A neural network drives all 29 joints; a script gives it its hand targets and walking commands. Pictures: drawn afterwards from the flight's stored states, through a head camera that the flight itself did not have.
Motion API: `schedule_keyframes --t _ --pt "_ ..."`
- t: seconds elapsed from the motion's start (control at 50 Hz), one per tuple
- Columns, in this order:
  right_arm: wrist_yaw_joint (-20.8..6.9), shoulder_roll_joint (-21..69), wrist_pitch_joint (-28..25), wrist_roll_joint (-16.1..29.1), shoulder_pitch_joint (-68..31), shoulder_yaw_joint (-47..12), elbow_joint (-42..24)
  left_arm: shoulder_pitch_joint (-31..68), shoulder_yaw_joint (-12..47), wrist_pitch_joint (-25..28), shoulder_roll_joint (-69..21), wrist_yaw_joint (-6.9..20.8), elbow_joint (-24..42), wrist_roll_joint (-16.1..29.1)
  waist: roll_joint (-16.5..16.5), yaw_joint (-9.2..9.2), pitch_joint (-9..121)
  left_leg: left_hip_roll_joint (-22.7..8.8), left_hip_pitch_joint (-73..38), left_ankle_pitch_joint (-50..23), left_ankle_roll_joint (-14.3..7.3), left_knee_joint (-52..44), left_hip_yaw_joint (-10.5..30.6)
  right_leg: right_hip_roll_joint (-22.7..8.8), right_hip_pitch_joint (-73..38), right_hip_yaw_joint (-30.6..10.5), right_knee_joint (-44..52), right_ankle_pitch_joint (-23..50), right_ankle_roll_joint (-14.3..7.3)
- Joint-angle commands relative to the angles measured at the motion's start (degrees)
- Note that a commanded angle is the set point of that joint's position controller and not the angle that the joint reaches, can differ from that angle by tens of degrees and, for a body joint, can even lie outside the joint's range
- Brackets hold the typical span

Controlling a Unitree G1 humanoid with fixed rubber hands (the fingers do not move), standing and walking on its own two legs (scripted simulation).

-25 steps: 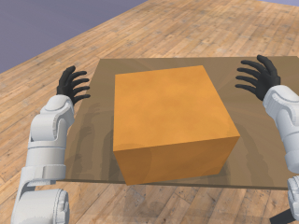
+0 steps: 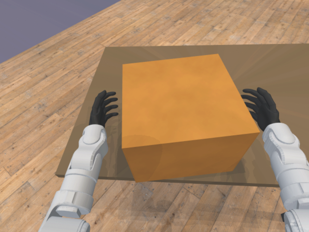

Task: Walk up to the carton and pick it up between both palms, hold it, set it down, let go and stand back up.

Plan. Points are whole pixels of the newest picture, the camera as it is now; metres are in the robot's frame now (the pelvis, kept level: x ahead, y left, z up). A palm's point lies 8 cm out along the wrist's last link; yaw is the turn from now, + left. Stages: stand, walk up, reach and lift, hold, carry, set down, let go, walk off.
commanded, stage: reach and lift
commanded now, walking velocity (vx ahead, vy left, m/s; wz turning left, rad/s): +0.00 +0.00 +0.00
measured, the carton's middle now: (177, 117) +0.44 +0.01 +0.03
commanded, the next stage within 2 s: none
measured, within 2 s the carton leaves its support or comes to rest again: neither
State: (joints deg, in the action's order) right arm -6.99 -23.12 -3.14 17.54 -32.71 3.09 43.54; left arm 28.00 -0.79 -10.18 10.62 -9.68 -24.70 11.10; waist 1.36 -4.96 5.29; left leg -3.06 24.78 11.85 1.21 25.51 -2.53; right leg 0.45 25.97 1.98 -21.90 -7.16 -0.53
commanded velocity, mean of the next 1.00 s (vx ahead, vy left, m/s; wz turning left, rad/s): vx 0.00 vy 0.00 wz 0.00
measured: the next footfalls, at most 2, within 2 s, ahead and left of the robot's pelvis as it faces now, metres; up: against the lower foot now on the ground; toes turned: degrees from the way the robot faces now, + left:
none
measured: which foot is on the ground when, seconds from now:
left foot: down 0.00-1.00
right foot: down 0.00-1.00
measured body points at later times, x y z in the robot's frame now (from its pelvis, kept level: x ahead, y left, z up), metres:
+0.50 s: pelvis +0.01 -0.01 +0.00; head +0.05 -0.02 +0.45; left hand +0.38 +0.20 +0.06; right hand +0.45 -0.19 +0.06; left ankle +0.00 +0.13 -0.74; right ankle +0.03 -0.11 -0.74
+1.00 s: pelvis +0.00 -0.02 +0.00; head +0.04 -0.01 +0.45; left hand +0.39 +0.19 +0.05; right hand +0.44 -0.18 +0.07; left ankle +0.00 +0.13 -0.74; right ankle +0.03 -0.11 -0.74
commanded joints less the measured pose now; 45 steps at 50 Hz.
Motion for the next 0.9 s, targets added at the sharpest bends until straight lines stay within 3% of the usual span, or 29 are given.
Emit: schedule_keyframes --t 0.0,0.02,0.04,0.06,0.08,0.1,0.14,0.16,0.18,0.22,0.28,0.3,0.34,0.36,0.4,0.42,0.44,0.48,0.5,0.52,0.58,0.6,0.62,0.64,0.66,0.7,0.76,0.8,0.88 --pt "1.16 -13.42 -0.14 1.68 -28.55 -1.98 6.61 22.53 -5.87 1.48 9.04 2.06 -9.15 -2.72 -6.53 -1.14 27.22 2.78 -3.67 -8.18 -0.74 -3.14 0.46 1.67 -19.19 -1.86 -1.00 4.77 1.30" --pt "1.34 -13.78 0.11 2.58 -28.26 -4.09 7.56 20.75 -6.00 0.94 7.41 2.71 -10.20 -3.65 -7.52 -1.41 26.03 2.37 -5.99 -10.77 -0.60 -2.53 0.80 1.94 -19.33 -1.63 -0.74 6.57 0.91" --pt "1.42 -12.58 0.00 4.31 -29.01 -5.50 7.69 19.44 -5.99 0.70 7.05 3.22 -10.10 -4.12 -5.11 -2.41 25.95 2.53 -6.98 -14.71 0.22 -2.18 0.11 2.05 -20.59 -1.57 -0.76 8.16 0.40" --pt "1.77 -12.08 0.02 4.06 -29.02 -6.41 7.50 17.61 -7.17 0.59 6.90 3.93 -11.32 -4.89 -6.98 -2.52 25.31 2.64 -7.44 -16.47 0.26 -2.27 -0.17 2.38 -21.29 -1.38 -0.17 10.04 0.85" --pt "2.18 -12.46 0.01 3.75 -29.50 -5.46 7.92 20.34 -7.15 1.23 7.48 4.29 -8.04 -4.81 -5.58 -1.51 25.76 3.24 -8.18 -17.85 0.69 -2.30 -0.31 2.51 -22.11 -1.18 0.16 11.72 0.82" --pt "2.37 -10.65 -0.52 3.49 -28.53 -5.71 9.40 19.95 -7.20 2.25 6.44 4.73 -10.02 -4.89 -7.26 -0.87 23.62 3.32 -6.43 -16.48 0.68 -2.53 -0.18 2.72 -21.69 -1.12 0.41 11.54 1.09" --pt "2.85 -9.50 -2.84 2.66 -28.54 -4.92 7.21 20.30 -7.83 5.29 7.17 4.98 -7.84 -4.78 -6.90 -0.19 26.25 4.02 -6.63 -19.80 1.11 -2.06 -0.38 2.31 -24.05 -0.88 -0.40 16.82 1.23" --pt "2.95 -8.93 -3.55 2.08 -29.59 -5.09 10.45 21.06 -6.49 6.74 5.34 5.13 -9.80 -5.04 -5.89 0.89 23.32 4.11 -6.96 -19.63 1.61 -2.10 -0.10 2.56 -23.10 -0.53 0.22 15.83 1.25" --pt "3.22 -7.55 -4.90 1.88 -28.26 -6.05 6.82 21.74 -6.65 8.41 6.29 5.38 -4.98 -5.05 -6.03 0.20 26.54 4.18 -8.02 -20.87 1.82 -2.31 -0.33 2.80 -24.51 -0.51 -0.01 18.06 1.51" --pt "4.03 -5.73 -6.46 2.68 -29.74 -6.19 5.60 25.67 -5.36 11.68 7.01 5.39 -3.30 -4.14 -3.13 1.44 28.32 4.90 -7.00 -21.09 2.37 -1.85 -0.52 1.91 -26.78 -1.73 -1.04 23.04 1.65" --pt "3.89 -3.86 -8.62 2.00 -29.96 -5.23 5.72 28.14 -2.28 16.32 5.27 4.37 -1.52 -3.12 1.72 1.99 31.82 4.87 -8.09 -21.73 3.61 -1.01 -0.38 2.22 -24.38 -1.68 -1.00 20.37 1.69" --pt "3.75 -3.70 -9.24 2.28 -30.83 -5.28 3.71 28.86 -2.52 17.55 5.44 3.98 0.34 -2.59 1.89 0.54 34.08 4.93 -8.65 -22.25 3.60 -0.66 -0.65 2.05 -23.85 -1.54 -0.85 18.95 1.62" --pt "4.20 -4.43 -9.17 1.53 -30.96 -3.48 5.44 31.30 -0.41 19.13 5.38 3.26 -1.33 -1.18 2.83 2.79 34.37 4.62 -9.26 -18.98 3.80 -0.12 -0.18 2.16 -19.88 -1.32 -0.50 13.75 1.47" --pt "4.46 -3.51 -9.32 1.38 -30.82 -3.76 4.61 29.63 0.03 19.35 5.12 2.89 -1.41 -1.18 4.06 1.29 34.52 4.54 -10.16 -19.21 3.88 -0.41 -0.03 2.36 -18.59 -0.84 -0.10 11.52 1.37" --pt "5.31 -3.91 -8.77 0.64 -32.32 -3.17 6.71 31.41 -0.15 18.72 5.19 2.79 -6.18 -1.40 2.21 2.09 33.56 4.24 -7.24 -16.62 3.20 -0.12 0.28 1.74 -18.50 -1.62 -0.15 10.82 1.66" --pt "5.77 -3.43 -8.87 0.76 -31.35 -4.12 5.38 28.13 -1.59 18.45 5.03 2.74 -6.28 -2.24 0.93 0.49 34.96 4.33 -7.27 -17.80 3.18 0.24 -0.33 1.90 -20.13 -1.73 -1.03 13.61 2.02" --pt "5.98 -3.59 -8.27 1.09 -31.99 -4.86 8.89 28.34 -1.01 17.82 4.23 3.12 -9.54 -2.22 -0.60 1.66 32.37 4.27 -7.55 -17.86 3.08 0.18 -0.09 2.09 -20.12 -1.21 -1.14 13.64 2.29" --pt "6.65 -4.15 -8.74 0.83 -33.98 -4.99 6.93 28.00 -3.15 17.34 4.38 3.01 -11.54 -3.48 -3.86 0.82 34.04 3.63 -6.50 -18.94 2.68 0.03 0.01 2.29 -21.88 -1.63 -1.52 15.31 2.49" --pt "6.70 -2.62 -8.95 2.23 -33.84 -7.24 6.48 25.55 -4.26 17.27 3.55 2.85 -11.91 -4.12 -4.15 -1.80 32.93 3.67 -6.11 -20.32 2.48 0.28 -0.23 2.36 -22.89 -1.64 -1.96 15.95 2.33" --pt "6.80 -3.58 -8.97 1.82 -34.00 -6.62 6.91 25.24 -3.72 16.79 2.40 2.94 -13.07 -4.19 -5.04 -0.49 33.66 3.19 -6.54 -21.87 2.64 0.56 -0.10 2.58 -22.42 -1.22 -2.02 17.32 1.90" --pt "7.37 -1.21 -8.60 2.76 -34.41 -10.01 7.19 23.02 -6.92 16.11 1.90 3.72 -16.74 -5.71 -9.63 -2.37 30.69 3.42 -6.38 -23.53 1.78 0.40 -0.59 2.40 -25.75 -1.45 -2.38 22.57 2.33" --pt "7.54 -1.42 -8.78 2.65 -35.45 -10.12 6.42 23.65 -6.77 16.25 1.80 3.96 -15.63 -5.57 -10.21 -1.92 31.04 3.37 -5.92 -23.15 1.67 -0.06 -0.58 2.62 -26.01 -1.37 -2.51 22.06 2.74" --pt "7.56 -0.68 -8.87 2.67 -35.50 -10.32 6.45 23.85 -7.48 16.36 0.67 3.81 -15.36 -6.34 -9.25 -2.64 29.67 3.38 -5.33 -23.35 1.74 -0.16 -0.49 2.72 -26.14 -1.63 -2.69 22.04 2.55" --pt "7.67 -0.47 -8.67 1.83 -35.11 -9.61 7.99 24.69 -7.23 16.43 0.59 3.73 -15.97 -6.73 -8.92 -1.78 28.76 3.46 -5.83 -21.65 1.85 -0.44 -0.82 2.65 -24.73 -1.22 -2.11 20.35 2.10" --pt "7.65 0.68 -8.45 1.61 -35.74 -10.52 8.22 25.96 -7.42 16.68 1.05 3.89 -16.89 -6.56 -9.50 -2.94 28.23 3.30 -5.79 -19.99 1.29 -0.76 -0.84 2.51 -24.00 -1.54 -1.49 17.29 2.21" --pt "7.95 0.36 -8.75 0.66 -36.76 -7.91 6.32 28.62 -5.97 17.59 0.14 3.22 -14.54 -5.76 -7.54 -1.20 31.15 3.58 -5.17 -18.91 1.89 -0.74 -0.81 2.53 -22.60 -1.32 -1.30 15.55 2.31" --pt "7.89 1.61 -8.53 0.51 -36.04 -7.69 7.50 29.97 -4.60 18.40 -0.87 1.97 -13.22 -5.08 -4.28 -1.67 33.00 3.25 -7.90 -19.74 2.37 0.12 -0.94 2.93 -18.74 -1.01 -0.62 12.72 1.23" --pt "7.74 1.83 -8.59 0.07 -34.73 -6.87 9.74 30.41 -3.38 18.67 -2.18 1.41 -12.01 -5.35 -0.68 -0.54 32.70 3.35 -10.99 -21.77 3.33 1.12 -0.65 3.23 -16.08 -0.27 0.04 11.58 0.69" --pt "7.69 2.57 -9.11 -0.94 -34.74 -4.75 10.95 31.64 -2.97 19.55 -3.82 0.68 -10.48 -6.35 2.11 0.32 34.66 3.19 -11.76 -21.87 4.09 1.23 -0.12 2.91 -14.89 -0.45 0.65 11.19 0.59"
